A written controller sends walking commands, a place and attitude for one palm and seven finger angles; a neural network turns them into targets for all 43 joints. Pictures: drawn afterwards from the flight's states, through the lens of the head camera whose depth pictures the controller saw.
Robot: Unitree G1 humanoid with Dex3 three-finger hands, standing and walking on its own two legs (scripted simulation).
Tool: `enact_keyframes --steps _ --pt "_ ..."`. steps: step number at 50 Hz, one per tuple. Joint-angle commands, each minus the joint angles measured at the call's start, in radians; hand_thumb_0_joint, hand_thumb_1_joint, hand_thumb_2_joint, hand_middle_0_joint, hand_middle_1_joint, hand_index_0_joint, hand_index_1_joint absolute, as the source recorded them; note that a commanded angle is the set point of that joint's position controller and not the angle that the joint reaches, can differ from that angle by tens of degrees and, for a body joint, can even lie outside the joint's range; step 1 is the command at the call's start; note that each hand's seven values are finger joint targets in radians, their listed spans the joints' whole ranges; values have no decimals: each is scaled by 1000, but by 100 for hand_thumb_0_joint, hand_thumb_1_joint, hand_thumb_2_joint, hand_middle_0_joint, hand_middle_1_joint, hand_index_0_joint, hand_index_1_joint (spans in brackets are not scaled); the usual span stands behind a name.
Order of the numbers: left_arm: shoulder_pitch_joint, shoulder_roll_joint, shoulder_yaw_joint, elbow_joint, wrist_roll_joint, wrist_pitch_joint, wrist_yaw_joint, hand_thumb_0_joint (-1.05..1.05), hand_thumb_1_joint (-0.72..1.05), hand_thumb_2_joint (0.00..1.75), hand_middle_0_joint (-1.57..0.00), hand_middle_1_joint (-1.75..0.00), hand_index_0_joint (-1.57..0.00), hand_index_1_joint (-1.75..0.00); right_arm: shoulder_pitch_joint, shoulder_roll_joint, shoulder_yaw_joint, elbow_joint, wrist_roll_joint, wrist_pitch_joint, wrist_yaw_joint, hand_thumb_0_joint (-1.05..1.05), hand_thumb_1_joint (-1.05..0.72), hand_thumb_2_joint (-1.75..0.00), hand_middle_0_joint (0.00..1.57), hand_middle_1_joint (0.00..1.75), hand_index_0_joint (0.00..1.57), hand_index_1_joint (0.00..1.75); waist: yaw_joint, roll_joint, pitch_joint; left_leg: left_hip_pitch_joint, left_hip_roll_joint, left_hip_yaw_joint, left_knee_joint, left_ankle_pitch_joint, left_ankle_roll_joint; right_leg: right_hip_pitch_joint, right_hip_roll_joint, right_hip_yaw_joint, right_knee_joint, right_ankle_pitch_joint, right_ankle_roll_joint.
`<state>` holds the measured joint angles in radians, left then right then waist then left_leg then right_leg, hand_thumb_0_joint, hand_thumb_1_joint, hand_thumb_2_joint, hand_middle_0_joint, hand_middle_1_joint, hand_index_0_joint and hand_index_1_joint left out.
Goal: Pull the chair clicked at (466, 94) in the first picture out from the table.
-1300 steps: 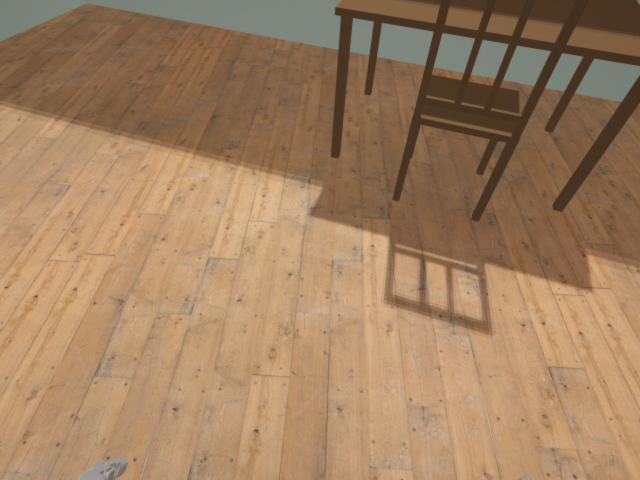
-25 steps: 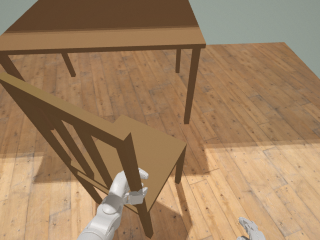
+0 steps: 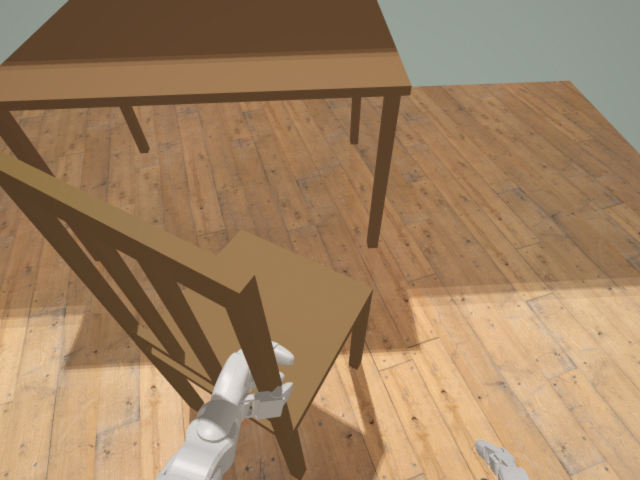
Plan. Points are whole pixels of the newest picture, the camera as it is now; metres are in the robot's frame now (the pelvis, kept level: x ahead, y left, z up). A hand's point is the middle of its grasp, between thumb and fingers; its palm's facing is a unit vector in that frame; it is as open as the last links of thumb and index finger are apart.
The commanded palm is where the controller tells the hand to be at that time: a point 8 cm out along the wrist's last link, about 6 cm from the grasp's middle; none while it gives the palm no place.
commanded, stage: open the thumb and straighten the fingers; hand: left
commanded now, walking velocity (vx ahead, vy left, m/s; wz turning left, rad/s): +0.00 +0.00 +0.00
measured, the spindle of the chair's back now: (141, 303) +0.38 +0.29 -0.05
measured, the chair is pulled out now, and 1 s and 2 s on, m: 0.52 0.52 0.52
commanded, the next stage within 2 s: draw the fingers out of the gap in 0.68 s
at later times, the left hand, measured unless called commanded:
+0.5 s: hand (268, 392) +0.25 +0.08 -0.07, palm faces -0.19 -0.97 -0.13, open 15.2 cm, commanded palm +0.24 +0.14 -0.05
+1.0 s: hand (251, 417) +0.22 +0.10 -0.07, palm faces -0.17 -0.98 -0.11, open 17.5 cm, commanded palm +0.20 +0.15 -0.05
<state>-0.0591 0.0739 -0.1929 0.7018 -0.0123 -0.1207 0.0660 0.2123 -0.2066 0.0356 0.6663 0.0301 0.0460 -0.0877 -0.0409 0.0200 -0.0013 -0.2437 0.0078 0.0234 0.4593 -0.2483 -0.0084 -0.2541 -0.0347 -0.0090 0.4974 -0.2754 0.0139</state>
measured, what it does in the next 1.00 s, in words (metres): stands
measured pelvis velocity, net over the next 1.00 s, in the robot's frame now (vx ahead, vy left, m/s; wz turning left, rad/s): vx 0.01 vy -0.01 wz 0.03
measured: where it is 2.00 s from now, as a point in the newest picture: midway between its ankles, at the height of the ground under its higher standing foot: outside the picture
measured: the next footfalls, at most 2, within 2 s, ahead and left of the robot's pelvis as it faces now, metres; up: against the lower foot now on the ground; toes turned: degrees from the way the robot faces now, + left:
none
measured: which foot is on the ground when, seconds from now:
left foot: down 0.00-1.00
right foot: down 0.00-1.00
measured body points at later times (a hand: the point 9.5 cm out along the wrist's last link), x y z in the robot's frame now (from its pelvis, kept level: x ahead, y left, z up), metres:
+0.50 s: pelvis -0.01 -0.01 -0.03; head +0.02 -0.04 +0.41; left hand +0.26 +0.13 -0.05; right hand +0.14 -0.25 -0.14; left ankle -0.01 +0.13 -0.74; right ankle -0.01 -0.13 -0.74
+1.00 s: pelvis +0.01 -0.01 -0.04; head +0.04 -0.03 +0.41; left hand +0.22 +0.16 -0.06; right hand +0.16 -0.25 -0.12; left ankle -0.01 +0.13 -0.74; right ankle -0.01 -0.13 -0.74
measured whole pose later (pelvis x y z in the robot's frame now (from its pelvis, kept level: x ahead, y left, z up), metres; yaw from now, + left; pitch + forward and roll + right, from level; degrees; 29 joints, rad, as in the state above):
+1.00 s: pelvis +0.01 -0.01 -0.04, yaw +2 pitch +9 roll +0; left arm 0.28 0.18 -0.11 0.10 -0.04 0.12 -0.08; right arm 0.29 -0.26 0.01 0.49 0.04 -0.10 -0.04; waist -0.05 0.05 -0.12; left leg -0.57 0.01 -0.02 0.83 -0.42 -0.02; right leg -0.55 -0.03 -0.04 0.84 -0.45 0.00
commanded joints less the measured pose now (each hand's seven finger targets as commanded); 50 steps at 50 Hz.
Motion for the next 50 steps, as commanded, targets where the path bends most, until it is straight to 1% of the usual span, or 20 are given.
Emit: enact_keyframes --steps 1,2,4,8,9,11,12,15,19,22,23,27,28,34,38,39,40,42,46,50 --pt "-245 118 79 -343 -12 -55 -58 0 42 67 -50 -145 -50 -145 -31 -138 -75 -152 13 -71 56 0 -90 -90 20 30 20 30 -23 -69 -263 19 0 -1 71 218 35 -19 -12 -24 40 311 -28" --pt "-184 109 81 -350 -15 -52 -66 0 30 61 -50 -145 -50 -145 -36 -128 -74 -161 12 -82 67 0 -90 -90 20 30 20 30 -9 13 -265 16 -4 1 87 196 30 -44 -6 -26 58 265 -34" --pt "-181 87 57 -395 -18 -39 -76 0 5 49 -50 -145 -50 -145 -38 -122 -65 -180 12 -92 83 0 -90 -90 20 30 20 30 -16 77 -258 -9 -8 -4 116 165 27 -95 2 -36 83 213 -40" --pt "-111 65 38 -398 -5 11 -80 0 -43 26 -47 -138 -47 -138 -27 -132 -71 -219 13 -102 97 0 -90 -90 20 30 20 30 -19 -29 -244 -109 -6 -19 161 88 31 -159 15 -48 132 143 -32" --pt "-168 175 136 -417 0 22 -71 0 -55 20 -45 -130 -45 -130 -20 -155 -78 -214 13 -97 91 0 -90 -90 20 30 20 30 -11 -27 -267 -129 -10 -16 170 69 32 -158 14 -37 138 133 -31" --pt "-150 158 127 -425 -3 53 -70 0 -55 20 -40 -116 -40 -116 -22 -153 -78 -233 13 -98 86 0 -90 -90 20 30 20 30 -12 -50 -279 -147 -15 -12 183 39 35 -169 15 -36 148 103 -24" --pt "-125 108 89 -433 -8 68 -78 0 -55 20 -38 -109 -38 -109 -30 -145 -73 -248 14 -104 84 0 -90 -90 20 30 20 30 -13 -51 -278 -151 -14 -10 188 35 35 -175 17 -40 154 98 -24" --pt "-124 127 109 -474 -26 96 -87 0 -55 20 -30 -87 -30 -87 -28 -155 -73 -261 15 -119 72 0 -90 -90 20 30 20 30 -15 -92 -305 -167 -15 -12 209 50 38 -173 18 -38 167 117 -20" --pt "-85 103 76 -548 -35 118 -106 0 -55 20 -20 -58 -20 -58 -20 -148 -66 -271 14 -141 61 0 -90 -90 20 30 20 30 -23 -71 -321 -165 -18 -11 238 87 40 -179 16 -38 185 166 -17" --pt "-71 135 99 -549 -30 136 -108 0 -55 20 -13 -36 -13 -36 -9 -153 -64 -266 10 -152 55 0 -90 -90 20 30 20 30 -29 -83 -283 -190 -19 -14 251 71 41 -204 15 -37 187 151 -13" --pt "-84 205 168 -537 -28 140 -105 0 -55 20 -10 -29 -10 -29 -3 -162 -64 -259 8 -150 50 0 -90 -90 20 30 20 30 -23 -110 -276 -211 -21 -14 255 56 41 -200 15 -31 185 140 -12" --pt "-82 175 135 -592 -25 148 -117 0 -55 20 0 0 0 0 -5 -150 -59 -275 7 -158 43 0 -90 -90 20 30 20 30 -27 -73 -293 -200 -25 -10 268 74 44 -200 11 -29 196 160 -10" --pt "-92 184 143 -600 -24 149 -119 0 -55 20 0 0 0 0 -4 -149 -58 -273 7 -161 41 0 -90 -90 20 30 20 30 -25 -47 -297 -198 -26 -10 270 72 42 -200 11 -28 197 155 -11" --pt "-59 183 137 -627 -41 165 -138 0 -55 20 0 0 0 0 6 -152 -56 -276 8 -180 33 0 -90 -90 20 30 20 30 -32 -63 -324 -198 -28 -18 287 95 45 -184 10 -29 202 195 -7" --pt "-45 167 115 -607 -36 183 -149 0 -55 20 0 0 0 0 7 -154 -54 -276 7 -183 34 0 -90 -90 20 30 20 30 -40 -64 -281 -215 -27 -19 292 79 45 -217 10 -34 201 176 -6" --pt "-2 246 196 -616 -36 182 -147 0 -55 20 0 0 0 0 8 -162 -59 -281 7 -183 33 0 -90 -90 20 30 20 30 -16 -63 -297 -224 -26 -20 287 73 41 -197 8 -31 202 160 -9" --pt "46 232 179 -633 -32 185 -151 0 -55 20 0 0 0 0 -6 -159 -56 -291 6 -185 33 0 -90 -90 20 30 20 30 -2 -19 -308 -216 -29 -17 282 91 41 -183 8 -33 209 173 -15" --pt "123 204 155 -694 -36 184 -154 0 -55 20 0 0 0 0 1 -149 -57 -310 7 -192 37 0 -90 -90 20 30 20 30 3 -7 -350 -193 -28 -16 287 138 41 -158 5 -37 222 230 -16" --pt "281 173 113 -779 -37 188 -152 0 -55 20 0 0 0 0 3 -146 -60 -337 6 -209 41 0 -90 -90 20 30 20 30 -5 -78 -322 -214 -23 -22 298 162 42 -166 7 -47 231 270 -9" --pt "344 188 107 -843 -20 191 -141 0 -55 20 0 0 0 0 0 -148 -62 -346 3 -218 36 0 -90 -90 20 30 20 30 -16 -86 -252 -247 -25 -26 309 108 43 -220 11 -47 229 202 -8"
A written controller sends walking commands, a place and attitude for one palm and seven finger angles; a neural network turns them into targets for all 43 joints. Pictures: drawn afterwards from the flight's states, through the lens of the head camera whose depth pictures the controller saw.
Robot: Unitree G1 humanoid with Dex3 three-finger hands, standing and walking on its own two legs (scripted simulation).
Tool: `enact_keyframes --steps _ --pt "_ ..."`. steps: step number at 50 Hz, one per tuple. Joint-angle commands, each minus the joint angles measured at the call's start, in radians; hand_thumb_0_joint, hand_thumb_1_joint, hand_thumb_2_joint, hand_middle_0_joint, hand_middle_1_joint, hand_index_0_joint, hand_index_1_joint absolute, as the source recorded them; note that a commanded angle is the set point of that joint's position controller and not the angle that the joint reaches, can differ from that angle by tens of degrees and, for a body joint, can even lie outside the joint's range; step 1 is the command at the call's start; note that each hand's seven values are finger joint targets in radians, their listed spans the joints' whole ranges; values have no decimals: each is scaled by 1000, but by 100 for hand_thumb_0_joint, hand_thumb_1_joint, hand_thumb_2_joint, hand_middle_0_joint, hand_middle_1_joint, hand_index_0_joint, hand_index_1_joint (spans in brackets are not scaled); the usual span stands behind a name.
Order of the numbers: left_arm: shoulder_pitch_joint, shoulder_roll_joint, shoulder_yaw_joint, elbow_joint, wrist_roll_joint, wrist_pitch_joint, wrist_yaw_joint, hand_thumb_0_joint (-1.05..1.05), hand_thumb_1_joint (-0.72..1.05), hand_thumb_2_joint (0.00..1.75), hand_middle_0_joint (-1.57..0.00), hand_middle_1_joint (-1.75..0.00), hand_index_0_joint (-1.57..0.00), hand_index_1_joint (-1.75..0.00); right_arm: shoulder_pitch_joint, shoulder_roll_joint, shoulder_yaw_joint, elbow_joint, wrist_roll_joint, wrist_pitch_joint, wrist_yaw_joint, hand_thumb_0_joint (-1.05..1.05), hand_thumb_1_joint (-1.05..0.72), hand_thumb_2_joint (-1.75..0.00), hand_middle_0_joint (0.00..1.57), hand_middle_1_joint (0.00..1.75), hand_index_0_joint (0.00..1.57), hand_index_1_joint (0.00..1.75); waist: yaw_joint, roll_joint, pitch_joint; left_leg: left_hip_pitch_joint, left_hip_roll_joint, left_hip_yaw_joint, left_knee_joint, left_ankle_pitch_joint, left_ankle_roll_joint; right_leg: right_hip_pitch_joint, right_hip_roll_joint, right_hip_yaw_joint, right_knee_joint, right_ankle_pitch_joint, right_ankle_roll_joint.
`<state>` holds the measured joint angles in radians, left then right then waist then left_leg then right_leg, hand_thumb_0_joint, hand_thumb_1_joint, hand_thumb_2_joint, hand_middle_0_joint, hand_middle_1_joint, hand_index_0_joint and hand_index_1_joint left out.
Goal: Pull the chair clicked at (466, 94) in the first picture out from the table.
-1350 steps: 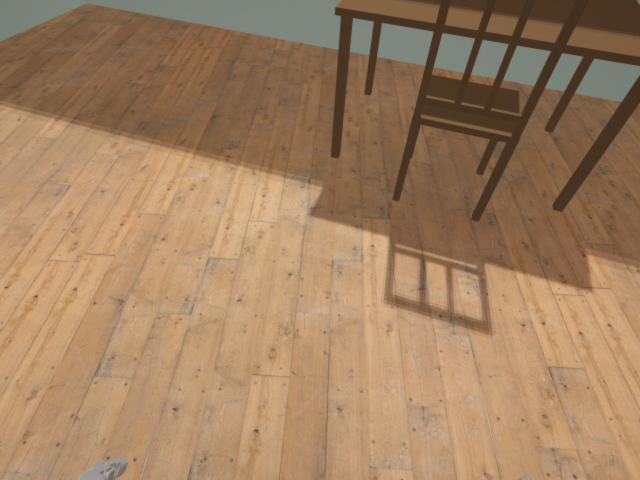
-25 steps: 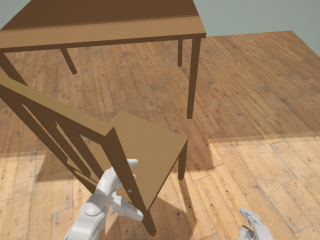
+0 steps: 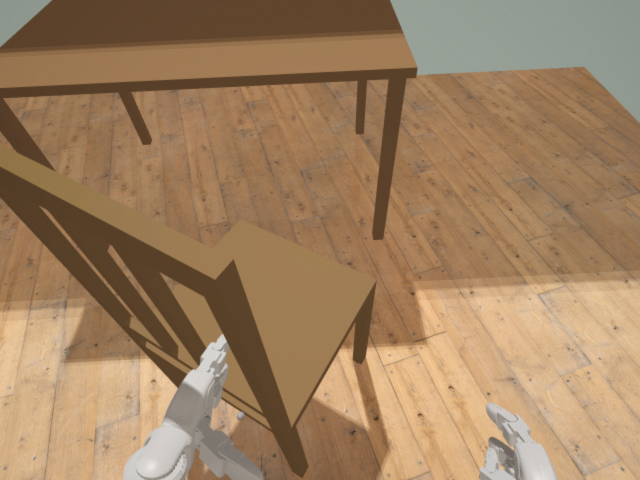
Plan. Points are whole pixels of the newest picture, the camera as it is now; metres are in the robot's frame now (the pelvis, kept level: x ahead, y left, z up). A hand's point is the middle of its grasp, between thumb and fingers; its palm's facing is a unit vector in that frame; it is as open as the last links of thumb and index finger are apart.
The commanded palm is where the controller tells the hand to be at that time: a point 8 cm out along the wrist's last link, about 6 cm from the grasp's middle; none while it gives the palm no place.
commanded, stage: draw the fingers out of the gap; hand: left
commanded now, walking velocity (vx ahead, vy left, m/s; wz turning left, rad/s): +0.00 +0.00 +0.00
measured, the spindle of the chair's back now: (128, 293) +0.39 +0.29 -0.02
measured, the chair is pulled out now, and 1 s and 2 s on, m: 0.52 0.52 0.52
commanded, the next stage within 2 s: draw the hand back to the body in 0.54 s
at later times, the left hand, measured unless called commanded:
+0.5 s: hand out of the picture +0.14 +0.10 -0.02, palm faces -0.20 -0.98 -0.09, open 17.5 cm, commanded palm +0.12 +0.15 -0.01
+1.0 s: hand (188, 476) +0.14 +0.13 +0.05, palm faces +0.02 -1.00 -0.06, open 17.5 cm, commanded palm +0.10 +0.19 +0.06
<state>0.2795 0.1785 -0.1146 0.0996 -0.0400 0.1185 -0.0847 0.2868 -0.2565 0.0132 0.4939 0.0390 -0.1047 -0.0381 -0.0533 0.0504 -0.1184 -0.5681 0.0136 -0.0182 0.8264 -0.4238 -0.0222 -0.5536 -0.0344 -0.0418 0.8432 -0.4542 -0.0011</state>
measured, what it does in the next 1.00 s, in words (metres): stands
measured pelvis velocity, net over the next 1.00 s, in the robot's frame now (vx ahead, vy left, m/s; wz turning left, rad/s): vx -0.03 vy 0.01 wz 0.01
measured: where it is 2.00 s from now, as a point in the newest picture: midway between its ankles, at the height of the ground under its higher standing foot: outside the picture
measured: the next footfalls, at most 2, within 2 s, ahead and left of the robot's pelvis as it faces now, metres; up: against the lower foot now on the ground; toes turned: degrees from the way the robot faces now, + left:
none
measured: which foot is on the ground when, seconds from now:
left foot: down 0.00-1.00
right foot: down 0.00-1.00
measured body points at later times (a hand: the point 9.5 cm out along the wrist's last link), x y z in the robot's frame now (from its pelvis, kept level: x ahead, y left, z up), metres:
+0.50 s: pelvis -0.01 +0.02 -0.01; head +0.01 +0.01 +0.43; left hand +0.14 +0.16 -0.01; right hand +0.17 -0.21 -0.07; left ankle -0.01 +0.14 -0.70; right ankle -0.02 -0.11 -0.70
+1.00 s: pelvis -0.03 +0.01 -0.05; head +0.01 +0.00 +0.40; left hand +0.13 +0.18 +0.06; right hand +0.17 -0.20 -0.12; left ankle -0.01 +0.14 -0.70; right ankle -0.02 -0.11 -0.70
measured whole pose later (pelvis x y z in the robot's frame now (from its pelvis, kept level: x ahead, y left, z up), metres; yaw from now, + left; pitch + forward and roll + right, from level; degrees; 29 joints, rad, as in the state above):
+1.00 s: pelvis -0.03 +0.01 -0.05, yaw +1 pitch +12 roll -1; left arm 0.69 0.14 -0.10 -0.43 -0.09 -0.33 -0.04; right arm 0.24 -0.19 0.00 0.45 0.04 -0.14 -0.02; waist 0.02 0.06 -0.14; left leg -0.83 0.01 -0.05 1.15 -0.53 -0.02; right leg -0.78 -0.04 -0.06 1.13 -0.54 0.01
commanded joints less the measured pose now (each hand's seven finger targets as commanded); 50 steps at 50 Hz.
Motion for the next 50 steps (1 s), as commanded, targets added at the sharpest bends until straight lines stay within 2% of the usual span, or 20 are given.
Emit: enact_keyframes --steps 1,2,4,8,10,12,19,20,26,29,30,33,34,35,38,40,44,46,48,50 --pt "3 96 34 -278 13 -54 14 0 -55 20 0 0 0 0 -68 -98 -40 -178 -6 -70 -15 0 -90 -90 20 30 20 30 -3 -97 -148 85 -32 14 -56 283 57 76 11 -15 -112 368 4" --pt "14 70 2 -302 19 -57 15 0 -55 20 0 0 0 0 -66 -93 -37 -185 -8 -76 -16 0 -90 -90 20 30 20 30 -7 -68 -141 97 -33 13 -52 286 58 60 12 -18 -106 361 3" --pt "44 76 1 -360 24 -65 26 0 -55 20 0 0 0 0 -59 -88 -38 -191 -9 -87 -20 0 -90 -90 20 30 20 30 -4 -46 -167 107 -32 5 -44 289 56 51 13 -25 -94 341 -1" --pt "84 75 -10 -403 29 -69 33 0 -55 20 0 0 0 0 -54 -87 -34 -192 -11 -95 -29 0 -90 -90 20 30 20 30 -16 -64 -154 91 -34 -7 -25 274 58 23 17 -31 -83 314 -1" --pt "117 80 -15 -420 38 -66 33 0 -55 20 0 0 0 0 -59 -87 -35 -196 -10 -98 -32 0 -90 -90 20 30 20 30 -11 -37 -152 91 -33 -10 -22 275 58 10 19 -33 -75 297 -6" --pt "159 37 -67 -442 45 -56 29 0 -55 20 0 0 0 0 -63 -79 -31 -212 -10 -100 -30 0 -90 -90 20 30 20 30 -13 -28 -148 92 -32 -16 -22 262 56 -4 17 -41 -68 274 -4" --pt "325 21 -90 -494 59 -8 35 0 -55 20 0 0 0 0 -86 -65 -35 -256 -8 -81 -31 0 -90 -90 20 30 20 30 10 -101 -122 33 -32 -24 -23 214 56 -11 20 -47 -56 224 -5" --pt "332 48 -66 -497 68 -4 42 0 -55 20 0 0 0 0 -93 -65 -38 -256 -8 -78 -33 0 -90 -90 20 30 20 30 16 -85 -119 24 -33 -22 -20 212 56 -10 20 -42 -53 218 -8" --pt "399 31 -112 -615 92 -20 63 0 -55 20 0 0 0 0 -81 -53 -35 -290 -8 -70 -36 0 -90 -90 20 30 20 30 16 -33 -114 21 -33 -26 -8 195 57 -48 23 -46 -30 175 -14" --pt "432 15 -138 -641 91 -28 62 0 -55 20 0 0 0 0 -73 -52 -36 -299 -7 -74 -38 0 -90 -90 20 30 20 30 11 -36 -104 9 -35 -30 3 168 57 -67 26 -45 -27 150 -13" --pt "454 26 -126 -629 94 -25 63 0 -55 20 0 0 0 0 -79 -52 -40 -297 -6 -74 -42 0 -90 -90 20 30 20 30 12 -70 -100 -9 -33 -32 5 163 58 -64 28 -44 -27 146 -14" --pt "483 20 -147 -649 97 -29 54 0 -55 20 0 0 0 0 -74 -54 -40 -307 -5 -74 -43 0 -90 -90 20 30 20 30 10 -63 -94 -22 -37 -31 13 138 59 -80 28 -42 -22 123 -12" --pt "401 -101 -102 -776 -58 -170 71 0 -55 20 0 0 0 0 -83 -31 -32 -298 -9 -107 -43 0 -90 -90 20 30 20 30 22 -121 -83 -50 -49 -35 56 145 47 -120 46 -81 4 132 -10" --pt "443 -41 -63 -706 -41 -230 84 0 -55 20 0 0 0 0 -81 -40 -40 -259 -10 -125 -43 0 -90 -90 20 30 20 30 31 -127 -91 -70 -42 -31 75 140 45 -130 47 -72 26 126 -15" --pt "462 -15 -6 -766 -70 -340 93 0 -55 20 0 0 0 0 -64 -36 -46 -244 -6 -142 -33 0 -90 -90 20 30 20 30 52 -6 -149 -51 -43 -25 81 154 33 -127 42 -61 53 118 -23" --pt "484 -2 18 -759 -60 -417 104 0 -55 20 0 0 0 0 -73 -25 -55 -220 -7 -144 -22 0 -90 -90 20 30 20 30 68 39 -150 -70 -35 -27 98 174 26 -152 43 -58 85 123 -27" --pt "479 -35 -28 -714 -33 -575 85 0 -55 20 0 0 0 0 -105 -25 -63 -206 -15 -135 13 0 -90 -90 20 30 20 30 51 -9 -117 -147 -24 -29 149 132 28 -224 43 -56 133 91 -25" --pt "503 -7 -13 -686 -33 -543 50 0 -55 20 0 0 0 0 -116 -37 -65 -226 -6 -114 15 0 -90 -90 20 30 20 30 46 -48 -111 -161 -21 -24 127 66 37 -178 39 -38 92 46 -21" --pt "509 42 27 -733 -54 -486 12 0 -55 20 0 0 0 0 -121 -46 -66 -251 8 -100 0 0 -90 -90 20 30 20 30 57 -52 -150 -134 -23 -16 99 32 44 -117 33 -16 47 12 -16" --pt "504 96 105 -753 -80 -422 0 0 -55 20 0 0 0 0 -132 -44 -61 -252 18 -85 -23 0 -90 -90 20 30 20 30 67 -65 -174 -114 -23 -19 80 31 49 -72 36 -15 22 7 -13"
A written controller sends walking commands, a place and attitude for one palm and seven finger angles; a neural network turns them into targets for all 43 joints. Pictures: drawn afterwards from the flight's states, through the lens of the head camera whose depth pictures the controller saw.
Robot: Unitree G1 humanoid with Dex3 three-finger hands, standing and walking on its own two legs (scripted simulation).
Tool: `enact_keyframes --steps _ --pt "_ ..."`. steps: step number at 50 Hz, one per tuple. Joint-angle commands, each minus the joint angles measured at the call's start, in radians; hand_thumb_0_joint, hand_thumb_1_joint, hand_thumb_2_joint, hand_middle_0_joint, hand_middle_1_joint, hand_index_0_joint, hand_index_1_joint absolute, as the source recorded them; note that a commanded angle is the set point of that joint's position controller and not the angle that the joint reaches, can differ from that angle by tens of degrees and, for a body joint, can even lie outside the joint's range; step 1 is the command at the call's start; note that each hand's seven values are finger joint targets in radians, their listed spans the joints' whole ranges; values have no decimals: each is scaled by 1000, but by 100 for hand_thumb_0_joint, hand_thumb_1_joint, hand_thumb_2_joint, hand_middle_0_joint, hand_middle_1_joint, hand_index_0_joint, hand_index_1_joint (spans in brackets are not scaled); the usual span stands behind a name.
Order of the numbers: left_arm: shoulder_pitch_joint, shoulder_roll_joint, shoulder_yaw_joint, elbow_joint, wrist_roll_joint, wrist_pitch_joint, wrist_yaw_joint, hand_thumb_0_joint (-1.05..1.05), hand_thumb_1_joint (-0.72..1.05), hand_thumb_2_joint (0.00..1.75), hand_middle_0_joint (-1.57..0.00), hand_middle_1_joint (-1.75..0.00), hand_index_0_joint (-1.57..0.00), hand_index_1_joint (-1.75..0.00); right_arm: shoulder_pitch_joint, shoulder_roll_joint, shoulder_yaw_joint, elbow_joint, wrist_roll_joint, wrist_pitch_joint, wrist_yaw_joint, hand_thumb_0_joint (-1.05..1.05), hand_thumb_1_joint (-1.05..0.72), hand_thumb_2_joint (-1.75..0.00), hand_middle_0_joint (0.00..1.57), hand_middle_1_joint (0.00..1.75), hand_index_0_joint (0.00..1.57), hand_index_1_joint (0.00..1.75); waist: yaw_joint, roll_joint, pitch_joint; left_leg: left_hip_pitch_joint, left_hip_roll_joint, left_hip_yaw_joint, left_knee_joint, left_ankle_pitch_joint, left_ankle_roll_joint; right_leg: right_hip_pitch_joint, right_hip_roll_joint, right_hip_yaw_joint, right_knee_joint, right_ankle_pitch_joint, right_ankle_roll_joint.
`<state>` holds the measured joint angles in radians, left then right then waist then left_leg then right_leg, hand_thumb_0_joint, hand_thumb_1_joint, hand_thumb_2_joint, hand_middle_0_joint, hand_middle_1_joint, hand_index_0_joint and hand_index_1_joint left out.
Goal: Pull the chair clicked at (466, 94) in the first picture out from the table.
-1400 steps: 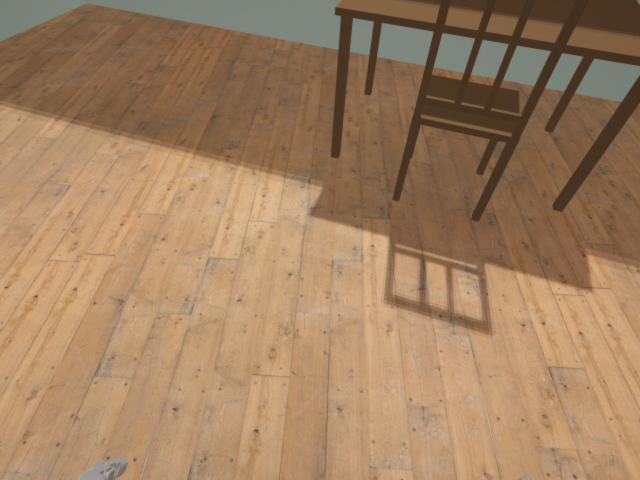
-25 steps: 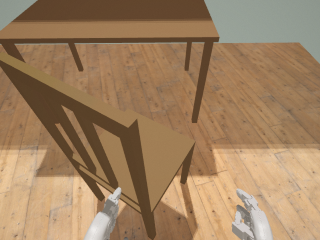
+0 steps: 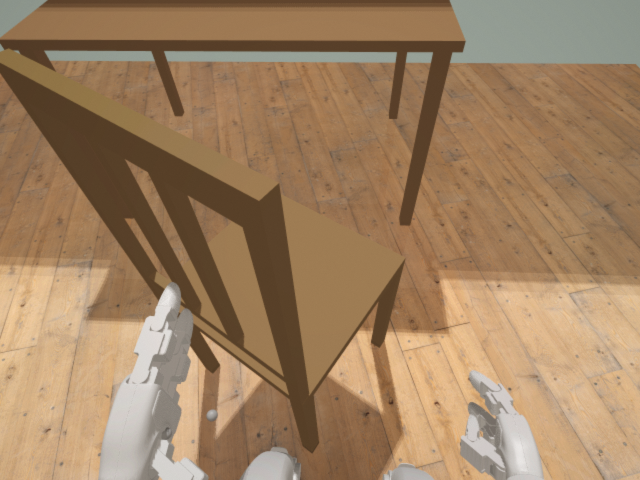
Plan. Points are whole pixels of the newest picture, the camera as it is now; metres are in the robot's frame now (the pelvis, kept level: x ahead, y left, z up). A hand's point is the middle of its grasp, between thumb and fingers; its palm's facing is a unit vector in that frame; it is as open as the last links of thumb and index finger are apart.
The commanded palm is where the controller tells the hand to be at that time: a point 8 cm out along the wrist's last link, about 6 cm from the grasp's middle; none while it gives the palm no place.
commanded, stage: draw the hand back to the body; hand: left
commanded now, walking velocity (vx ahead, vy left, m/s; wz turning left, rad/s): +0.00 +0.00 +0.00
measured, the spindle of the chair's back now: (157, 240) +0.42 +0.28 +0.03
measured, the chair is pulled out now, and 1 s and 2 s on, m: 0.52 0.52 0.52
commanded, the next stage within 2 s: step back with the hand held close in 1.24 s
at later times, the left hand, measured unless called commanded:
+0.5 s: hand (95, 358) +0.20 +0.20 +0.17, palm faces +0.27 -0.87 -0.41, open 14.5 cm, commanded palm +0.15 +0.25 +0.20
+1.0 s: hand out of the picture +0.24 +0.27 +0.26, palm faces +0.48 -0.77 -0.43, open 8.0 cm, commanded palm +0.19 +0.30 +0.26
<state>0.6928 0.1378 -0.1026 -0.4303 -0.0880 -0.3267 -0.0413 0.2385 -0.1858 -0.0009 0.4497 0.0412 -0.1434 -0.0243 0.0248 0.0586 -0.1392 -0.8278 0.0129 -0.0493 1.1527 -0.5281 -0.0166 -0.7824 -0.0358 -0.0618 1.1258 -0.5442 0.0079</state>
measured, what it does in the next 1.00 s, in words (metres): rises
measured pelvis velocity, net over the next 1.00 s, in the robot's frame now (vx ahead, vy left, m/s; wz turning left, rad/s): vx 0.05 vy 0.00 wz -0.02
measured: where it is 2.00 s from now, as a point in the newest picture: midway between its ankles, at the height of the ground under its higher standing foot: outside the picture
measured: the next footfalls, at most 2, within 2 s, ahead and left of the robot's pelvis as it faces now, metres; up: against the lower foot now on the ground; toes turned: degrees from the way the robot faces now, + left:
none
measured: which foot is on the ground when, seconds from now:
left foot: down 0.00-1.00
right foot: down 0.00-1.00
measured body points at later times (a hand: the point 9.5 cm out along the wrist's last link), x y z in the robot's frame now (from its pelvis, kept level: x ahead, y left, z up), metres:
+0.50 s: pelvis +0.03 -0.01 +0.06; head +0.02 -0.03 +0.51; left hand +0.18 +0.25 +0.19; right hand +0.21 -0.23 -0.01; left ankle +0.02 +0.13 -0.65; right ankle +0.01 -0.13 -0.65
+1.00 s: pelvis +0.05 +0.00 +0.09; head +0.04 -0.02 +0.54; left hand +0.21 +0.31 +0.28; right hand +0.24 -0.21 +0.00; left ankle +0.03 +0.13 -0.65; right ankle +0.01 -0.13 -0.65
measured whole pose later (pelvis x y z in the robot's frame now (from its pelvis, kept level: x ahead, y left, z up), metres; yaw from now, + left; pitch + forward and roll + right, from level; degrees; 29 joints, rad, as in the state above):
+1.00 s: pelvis +0.05 +0.00 +0.09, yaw -1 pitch -3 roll +0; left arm 0.46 0.36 0.37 -0.42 -0.07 -0.06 0.14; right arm 0.17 -0.21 0.02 0.64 0.01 -0.11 -0.08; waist 0.07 0.07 0.02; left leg -0.10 0.01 0.00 0.44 -0.28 0.00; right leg -0.07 -0.03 -0.03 0.41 -0.28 0.02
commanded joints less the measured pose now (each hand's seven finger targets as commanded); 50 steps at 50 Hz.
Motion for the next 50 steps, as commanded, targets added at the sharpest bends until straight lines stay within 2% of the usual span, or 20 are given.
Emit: enact_keyframes --steps 1,5,8,9,11,13,16,19,20,24,30,31,37,39,40,43,46,47,49,50 --pt "64 126 101 -267 -55 39 -43 0 -55 20 0 0 0 0 -82 -108 -39 -215 19 -44 -47 0 -90 -90 20 30 20 30 -17 -74 -150 158 -26 14 -253 137 45 172 34 4 -276 100 -19" --pt "34 165 224 -300 -126 43 -13 0 -48 24 -1 -2 -1 -2 -81 -89 -34 -170 26 -61 -76 0 -90 -90 20 30 20 30 -5 -99 -107 194 -24 9 -271 179 46 209 40 2 -332 136 -16" --pt "1 152 235 -266 -157 22 -31 0 -37 29 -2 -4 -2 -4 -70 -90 -27 -130 27 -91 -77 0 -90 -90 20 30 20 30 -25 -92 -54 221 -22 9 -288 203 43 219 36 3 -367 171 -11" --pt "56 360 304 -235 6 130 81 0 -33 31 -3 -5 -3 -5 -55 -83 -26 -136 11 -51 -106 0 -90 -90 20 30 20 30 31 -61 -83 266 9 26 -322 223 39 272 -4 92 -429 184 -34" --pt "61 240 232 -282 25 196 138 0 -26 34 -4 -6 -4 -6 -56 -71 -14 -144 4 -39 -111 0 -90 -90 20 30 20 30 -1 -14 -28 326 -5 30 -357 235 38 281 -19 66 -468 205 -27" --pt "47 215 216 -247 43 228 160 0 -19 37 -5 -8 -5 -8 -67 -74 -9 -124 0 -25 -111 0 -90 -90 20 30 20 30 -3 -8 24 364 -1 31 -386 253 41 293 -12 39 -488 234 -25" --pt "-4 253 241 -259 52 239 184 0 -8 43 -7 -10 -7 -10 -92 -88 -6 -117 -5 -25 -118 0 -90 -90 20 30 20 30 -5 -75 50 426 -1 26 -442 258 45 332 -11 34 -546 241 -18" --pt "-51 316 314 -264 55 235 206 0 3 48 -8 -12 -8 -12 -101 -95 -3 -101 -11 -35 -125 0 -90 -90 20 30 20 30 6 -82 50 486 -4 30 -492 259 47 378 -10 31 -591 241 -16" --pt "-65 351 354 -260 56 236 214 0 7 50 -8 -13 -8 -13 -111 -99 -3 -90 -11 -38 -129 0 -90 -90 20 30 20 30 13 -53 50 500 -6 29 -509 269 46 404 -11 34 -602 259 -19" --pt "-82 333 376 -266 54 227 219 0 21 57 -10 -16 -10 -16 -114 -91 6 -64 -12 -55 -122 0 -90 -90 20 30 20 30 17 18 52 586 -7 32 -576 334 41 470 -9 18 -617 350 -21" --pt "-102 342 431 -216 48 226 212 0 43 67 -13 -20 -13 -20 -149 -101 -2 -19 -18 -58 -104 0 -90 -90 20 30 20 30 26 -41 77 653 4 27 -647 459 36 563 4 8 -664 480 -19" --pt "-120 334 429 -225 46 224 209 0 47 69 -14 -21 -14 -21 -145 -102 1 -17 -19 -57 -101 0 -90 -90 20 30 20 30 21 -22 81 669 5 33 -660 471 36 573 2 9 -667 495 -17" --pt "-223 401 531 -229 36 211 209 0 68 80 -17 -26 -17 -26 -161 -109 -1 7 -26 -52 -90 0 -90 -90 20 30 20 30 31 -21 88 714 10 31 -718 516 31 635 9 8 -710 526 -21" --pt "-245 418 562 -243 34 207 209 0 75 83 -18 -27 -18 -27 -159 -110 -1 14 -29 -50 -86 0 -90 -90 20 30 20 30 37 7 58 743 10 32 -727 558 30 661 9 10 -714 552 -22" --pt "-258 433 578 -243 36 208 209 0 79 85 -19 -28 -19 -28 -168 -110 0 20 -28 -49 -84 0 -90 -90 20 30 20 30 40 55 66 748 8 34 -731 575 25 672 10 14 -724 562 -26" --pt "-295 442 611 -233 26 205 209 0 90 90 -20 -30 -20 -30 -163 -115 -2 32 -32 -48 -77 0 -90 -90 20 30 20 30 40 43 50 771 12 32 -744 627 23 698 12 8 -730 595 -24" --pt "-239 351 541 -127 22 223 188 0 90 90 -20 -30 -20 -30 -174 -117 -8 40 -31 -29 -64 0 -90 -90 20 30 20 30 31 -28 111 763 21 40 -755 635 26 684 15 1 -747 606 -19" --pt "-248 354 539 -124 20 225 185 0 90 90 -20 -30 -20 -30 -173 -123 -13 39 -30 -21 -62 0 -90 -90 20 30 20 30 31 -60 106 764 22 40 -758 630 29 686 16 0 -749 604 -16" --pt "-259 371 548 -139 22 221 181 0 90 90 -20 -30 -20 -30 -178 -129 -19 35 -32 -14 -59 0 -90 -90 20 30 20 30 34 -56 84 770 18 44 -763 608 33 695 15 6 -756 596 -15" --pt "-256 371 546 -132 24 224 180 0 90 90 -20 -30 -20 -30 -186 -129 -18 38 -31 -11 -58 0 -90 -90 20 30 20 30 35 -16 100 765 17 46 -767 606 30 695 14 10 -763 592 -18"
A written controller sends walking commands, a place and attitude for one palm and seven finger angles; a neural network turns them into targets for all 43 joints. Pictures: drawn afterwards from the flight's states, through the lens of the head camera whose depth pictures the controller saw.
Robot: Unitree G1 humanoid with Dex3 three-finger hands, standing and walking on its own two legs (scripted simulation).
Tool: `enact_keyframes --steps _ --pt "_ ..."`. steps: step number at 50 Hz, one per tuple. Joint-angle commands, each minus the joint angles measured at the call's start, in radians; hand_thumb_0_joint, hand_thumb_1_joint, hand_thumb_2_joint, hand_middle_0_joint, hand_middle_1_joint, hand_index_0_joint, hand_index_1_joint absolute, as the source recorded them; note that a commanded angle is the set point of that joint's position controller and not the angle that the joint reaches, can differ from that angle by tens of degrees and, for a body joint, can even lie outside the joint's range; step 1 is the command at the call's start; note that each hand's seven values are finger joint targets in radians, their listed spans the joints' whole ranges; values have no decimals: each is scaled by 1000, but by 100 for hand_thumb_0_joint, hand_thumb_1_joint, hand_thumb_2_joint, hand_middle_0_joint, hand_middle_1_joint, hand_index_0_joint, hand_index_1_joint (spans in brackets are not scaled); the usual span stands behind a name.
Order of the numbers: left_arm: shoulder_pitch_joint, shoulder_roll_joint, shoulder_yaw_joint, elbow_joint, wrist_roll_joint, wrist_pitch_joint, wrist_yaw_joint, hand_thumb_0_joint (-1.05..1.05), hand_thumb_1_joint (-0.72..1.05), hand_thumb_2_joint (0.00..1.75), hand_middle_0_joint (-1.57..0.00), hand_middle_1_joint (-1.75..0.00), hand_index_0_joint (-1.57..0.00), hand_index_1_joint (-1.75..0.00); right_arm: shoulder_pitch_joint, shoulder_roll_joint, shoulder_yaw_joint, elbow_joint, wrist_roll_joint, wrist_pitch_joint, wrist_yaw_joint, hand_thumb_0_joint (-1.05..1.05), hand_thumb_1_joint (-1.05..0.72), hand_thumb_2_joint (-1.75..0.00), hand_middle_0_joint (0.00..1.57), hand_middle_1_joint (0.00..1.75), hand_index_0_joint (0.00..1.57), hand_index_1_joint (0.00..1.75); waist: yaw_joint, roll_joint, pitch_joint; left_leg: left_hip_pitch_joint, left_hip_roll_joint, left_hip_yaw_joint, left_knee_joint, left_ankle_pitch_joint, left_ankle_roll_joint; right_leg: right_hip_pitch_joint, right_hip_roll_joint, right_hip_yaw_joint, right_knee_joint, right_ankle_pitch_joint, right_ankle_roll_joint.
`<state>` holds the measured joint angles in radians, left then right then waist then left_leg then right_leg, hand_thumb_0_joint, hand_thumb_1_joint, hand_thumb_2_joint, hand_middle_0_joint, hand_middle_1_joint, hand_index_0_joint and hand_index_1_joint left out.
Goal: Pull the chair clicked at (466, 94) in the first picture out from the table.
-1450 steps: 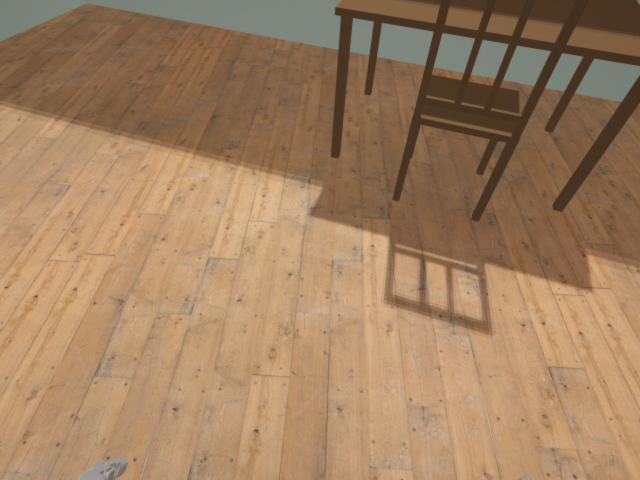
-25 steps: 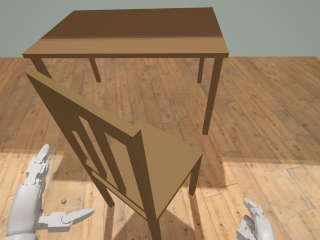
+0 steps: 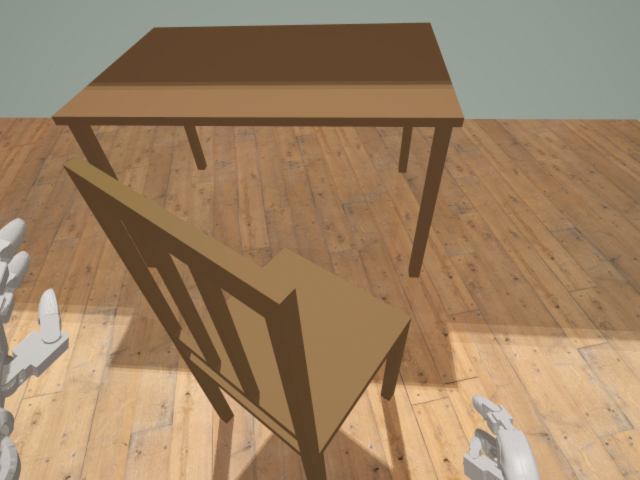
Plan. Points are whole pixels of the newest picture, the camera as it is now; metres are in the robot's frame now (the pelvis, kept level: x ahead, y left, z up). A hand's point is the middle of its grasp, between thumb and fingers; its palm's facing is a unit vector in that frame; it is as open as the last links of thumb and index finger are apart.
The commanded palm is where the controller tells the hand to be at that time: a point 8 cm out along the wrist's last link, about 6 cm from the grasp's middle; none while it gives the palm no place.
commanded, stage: draw the hand back to the body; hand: left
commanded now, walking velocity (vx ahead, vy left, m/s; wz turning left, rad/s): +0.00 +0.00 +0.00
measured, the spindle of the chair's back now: (187, 308) +0.37 +0.28 -0.06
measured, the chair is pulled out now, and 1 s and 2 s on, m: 0.52 0.52 0.52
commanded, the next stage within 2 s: step back with the hand held close in 0.24 s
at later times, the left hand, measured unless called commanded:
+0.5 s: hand (67, 348) +0.18 +0.26 +0.16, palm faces +0.44 -0.78 -0.45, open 7.4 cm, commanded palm +0.12 +0.30 +0.17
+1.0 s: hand (17, 429) +0.11 +0.27 +0.15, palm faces +0.40 -0.79 -0.46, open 7.4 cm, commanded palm +0.06 +0.31 +0.17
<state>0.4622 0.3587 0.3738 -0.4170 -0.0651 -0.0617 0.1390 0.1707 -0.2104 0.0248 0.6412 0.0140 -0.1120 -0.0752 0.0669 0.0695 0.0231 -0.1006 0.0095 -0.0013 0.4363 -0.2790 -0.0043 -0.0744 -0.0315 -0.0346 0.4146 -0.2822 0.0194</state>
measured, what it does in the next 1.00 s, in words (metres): shifts its weight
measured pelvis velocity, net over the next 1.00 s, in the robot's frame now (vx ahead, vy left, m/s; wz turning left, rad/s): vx -0.08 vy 0.01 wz -0.01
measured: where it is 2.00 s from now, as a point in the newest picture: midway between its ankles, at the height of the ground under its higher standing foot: outside the picture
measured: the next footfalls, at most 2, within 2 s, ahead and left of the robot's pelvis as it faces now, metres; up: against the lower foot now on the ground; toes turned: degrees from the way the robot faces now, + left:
right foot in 1.80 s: -0.21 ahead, -0.13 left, +0.00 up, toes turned -1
left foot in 2.00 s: -0.12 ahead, +0.08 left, +0.00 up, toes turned -2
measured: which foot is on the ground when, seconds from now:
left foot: down 0.00-1.00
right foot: down 0.00-1.00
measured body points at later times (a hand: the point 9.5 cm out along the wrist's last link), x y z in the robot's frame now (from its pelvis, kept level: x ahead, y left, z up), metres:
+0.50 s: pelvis -0.02 +0.00 +0.00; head -0.01 -0.02 +0.45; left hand +0.15 +0.30 +0.18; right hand +0.17 -0.22 -0.09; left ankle -0.02 +0.12 -0.74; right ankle -0.03 -0.13 -0.74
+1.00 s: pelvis -0.08 +0.01 -0.01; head -0.06 +0.02 +0.44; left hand +0.09 +0.31 +0.17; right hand +0.10 -0.22 -0.09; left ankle -0.02 +0.12 -0.74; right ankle -0.03 -0.13 -0.74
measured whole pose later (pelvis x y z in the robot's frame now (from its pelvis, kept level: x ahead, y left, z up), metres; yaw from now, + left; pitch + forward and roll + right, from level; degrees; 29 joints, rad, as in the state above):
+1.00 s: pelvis -0.08 +0.01 -0.01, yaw +0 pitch +0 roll -2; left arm 0.58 0.39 0.38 -0.53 -0.04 -0.16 0.17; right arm 0.17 -0.22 0.00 0.58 0.02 -0.05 -0.09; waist 0.02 0.01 0.04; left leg -0.37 0.02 0.00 0.55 -0.20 0.02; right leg -0.31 -0.02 -0.03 0.47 -0.17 0.03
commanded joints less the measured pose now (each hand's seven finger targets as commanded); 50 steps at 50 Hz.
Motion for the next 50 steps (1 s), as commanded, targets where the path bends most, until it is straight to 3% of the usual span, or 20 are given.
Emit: enact_keyframes --steps 1,4,9,12,16,18,19,20,22,24,25,27,29,30,31,33,36,44,48,50 --pt "-42 159 70 -181 0 -47 0 0 90 90 -20 -30 -20 -30 -114 -104 -42 -159 -5 -43 -6 0 -90 -90 20 30 20 30 -7 -17 -93 49 19 -6 -55 355 18 0 7 -17 -51 326 -30" --pt "-46 209 109 -252 3 -60 9 0 90 90 -20 -30 -20 -30 -115 -100 -45 -165 -9 -53 -7 0 -90 -90 20 30 20 30 3 8 -155 74 15 -5 -49 373 18 29 7 -11 -49 346 -31" --pt "-41 215 116 -280 7 -58 18 0 90 90 -20 -30 -20 -30 -115 -93 -40 -157 -8 -67 -12 0 -90 -90 20 30 20 30 1 59 -131 75 14 -3 -49 381 13 22 9 -10 -59 348 -36" --pt "-47 182 96 -206 2 -49 14 0 90 90 -20 -30 -20 -30 -119 -96 -40 -148 -6 -58 -14 0 -90 -90 20 30 20 30 -8 -9 -52 50 21 -5 -61 334 13 -12 14 -14 -76 311 -34" --pt "-51 161 83 -149 0 -53 4 0 90 90 -20 -30 -20 -30 -123 -102 -46 -145 -4 -48 -13 0 -90 -90 20 30 20 30 -9 -52 -27 37 21 -3 -72 275 18 -26 14 -13 -89 259 -31" --pt "-83 139 45 -166 5 -58 -2 0 90 90 -20 -30 -20 -30 -122 -107 -45 -148 -6 -50 -10 0 -90 -90 20 30 20 30 -13 -15 -44 45 17 -3 -72 268 18 -28 12 -10 -85 245 -32" --pt "-200 293 184 -251 3 -106 4 0 90 90 -20 -30 -20 -30 -105 -122 -44 -184 5 -28 -8 0 -90 -90 20 30 20 30 -40 -27 22 -31 38 -14 -36 200 37 -125 -38 74 -137 287 -22" --pt "-202 279 174 -238 9 -123 -1 0 90 90 -20 -30 -20 -30 -103 -106 -39 -172 3 -17 -11 0 -90 -90 20 30 20 30 -48 -9 18 -49 34 -29 -35 163 32 -116 -57 75 -134 291 -29" --pt "-26 189 104 -187 13 -116 -8 0 90 90 -20 -30 -20 -30 -118 -106 -42 -180 -9 -1 -13 0 -90 -90 20 30 20 30 -47 -58 -26 -27 36 -23 -26 213 35 -119 -59 63 -114 334 -26" --pt "55 179 105 -215 14 -116 -8 0 90 90 -20 -30 -20 -30 -120 -115 -50 -197 -14 17 -14 0 -90 -90 20 30 20 30 -43 -38 -112 -5 46 -18 -16 319 36 -81 -59 50 -73 401 -23" --pt "79 186 112 -243 14 -118 -6 0 90 90 -20 -30 -20 -30 -121 -115 -51 -206 -14 24 -15 0 -90 -90 20 30 20 30 -42 4 -148 -4 50 -20 -17 373 33 -57 -60 41 -54 421 -23" --pt "118 202 133 -276 12 -122 1 0 90 90 -20 -30 -20 -30 -118 -112 -56 -217 -14 36 -18 0 -90 -90 20 30 20 30 -39 4 -202 -7 59 -23 -17 403 31 -43 -53 38 -27 410 -20" --pt "134 223 156 -303 9 -125 8 0 90 90 -20 -30 -20 -30 -117 -110 -61 -227 -11 44 -22 0 -90 -90 20 30 20 30 -41 -37 -221 -19 66 -29 -10 420 30 -44 -48 37 -11 413 -17" --pt "144 244 175 -310 9 -127 12 0 90 90 -20 -30 -20 -30 -126 -111 -64 -226 -9 45 -27 0 -90 -90 20 30 20 30 -41 2 -225 -20 67 -28 -11 431 31 -48 -52 38 -2 421 -18" --pt "151 236 173 -308 6 -128 16 0 90 90 -20 -30 -20 -30 -119 -102 -62 -230 -7 49 -30 0 -90 -90 20 30 20 30 -43 -18 -223 -37 71 -34 -14 431 30 -44 -50 34 8 414 -16" --pt "140 238 172 -310 4 -129 21 0 90 90 -20 -30 -20 -30 -116 -107 -67 -234 -3 50 -34 0 -90 -90 20 30 20 30 -45 -42 -205 -63 78 -41 -16 405 29 -62 -44 34 16 382 -12" --pt "128 232 164 -292 3 -130 26 0 90 90 -20 -30 -20 -30 -113 -109 -67 -229 -1 44 -41 0 -90 -90 20 30 20 30 -47 -15 -168 -105 89 -55 -40 351 31 -86 -36 29 28 306 -9" --pt "79 223 138 -293 17 -146 41 0 90 90 -20 -30 -20 -30 -94 -125 -70 -221 -1 17 -29 0 -90 -90 20 30 20 30 -60 -74 -81 -242 55 -57 -9 -77 37 -187 -69 111 -73 17 -32" --pt "71 247 154 -340 23 -166 57 0 90 90 -20 -30 -20 -30 -83 -125 -66 -216 -4 0 -31 0 -90 -90 20 30 20 30 -62 -70 -80 -224 49 -72 34 -143 34 -278 -87 119 -97 -133 -49" --pt "88 271 180 -356 26 -175 65 0 90 90 -20 -30 -20 -30 -89 -129 -64 -217 -6 -10 -36 0 -90 -90 20 30 20 30 -62 -4 -74 -249 79 -110 -27 -188 40 -275 -59 94 -65 -173 -41"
